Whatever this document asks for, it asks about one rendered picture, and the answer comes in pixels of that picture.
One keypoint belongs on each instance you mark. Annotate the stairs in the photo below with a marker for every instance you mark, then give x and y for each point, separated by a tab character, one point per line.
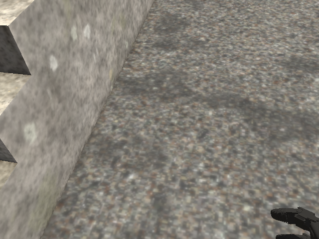
59	61

